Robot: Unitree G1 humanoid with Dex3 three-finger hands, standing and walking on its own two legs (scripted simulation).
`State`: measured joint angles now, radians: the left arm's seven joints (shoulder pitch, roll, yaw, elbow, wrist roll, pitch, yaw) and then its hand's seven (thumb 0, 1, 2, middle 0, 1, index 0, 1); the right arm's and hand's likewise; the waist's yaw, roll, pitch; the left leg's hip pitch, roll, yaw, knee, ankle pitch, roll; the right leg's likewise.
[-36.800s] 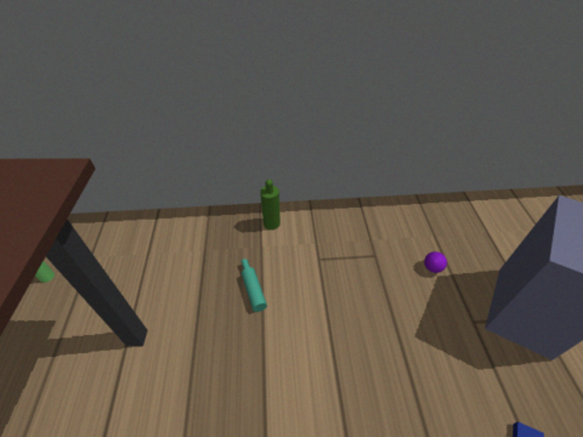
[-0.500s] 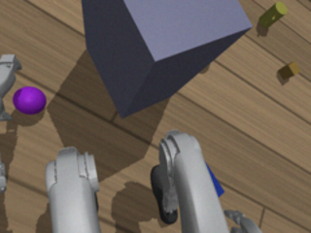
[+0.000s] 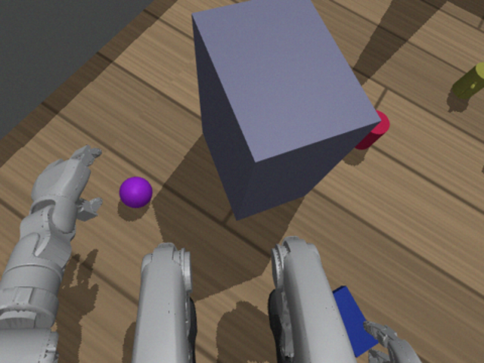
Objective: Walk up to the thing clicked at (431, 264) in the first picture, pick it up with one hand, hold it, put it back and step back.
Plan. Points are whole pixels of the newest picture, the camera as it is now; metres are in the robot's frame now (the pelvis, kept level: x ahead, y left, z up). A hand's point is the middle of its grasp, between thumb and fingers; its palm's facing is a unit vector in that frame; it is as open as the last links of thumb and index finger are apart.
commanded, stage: home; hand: left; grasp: from above
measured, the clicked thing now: (136, 192) +0.49 +0.27 -0.39
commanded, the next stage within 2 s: none
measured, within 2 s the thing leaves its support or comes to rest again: neither
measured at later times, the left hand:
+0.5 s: hand (38, 280) +0.26 +0.21 +0.10, palm faces +0.00 -0.92 -0.39, open 7.4 cm
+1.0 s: hand out of the picture +0.22 +0.19 +0.24, palm faces +0.16 -0.96 -0.22, open 7.4 cm
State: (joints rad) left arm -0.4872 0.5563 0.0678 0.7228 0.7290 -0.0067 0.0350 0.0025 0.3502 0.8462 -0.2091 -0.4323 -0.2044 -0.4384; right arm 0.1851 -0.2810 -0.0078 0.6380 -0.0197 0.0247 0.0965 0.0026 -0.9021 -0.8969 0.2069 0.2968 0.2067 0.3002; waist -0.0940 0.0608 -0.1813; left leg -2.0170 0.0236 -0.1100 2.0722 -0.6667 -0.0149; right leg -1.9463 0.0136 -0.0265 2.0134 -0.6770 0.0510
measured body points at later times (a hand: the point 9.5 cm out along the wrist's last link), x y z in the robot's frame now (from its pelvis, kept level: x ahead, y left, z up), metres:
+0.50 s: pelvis +0.03 +0.00 +0.18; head +0.12 +0.02 +0.62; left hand +0.25 +0.26 +0.13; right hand +0.25 -0.22 +0.10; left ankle +0.08 +0.13 -0.40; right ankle +0.09 -0.14 -0.40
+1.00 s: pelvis +0.08 +0.00 +0.28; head +0.08 +0.00 +0.73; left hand +0.20 +0.24 +0.25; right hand +0.26 -0.23 +0.22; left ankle +0.08 +0.13 -0.40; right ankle +0.09 -0.14 -0.40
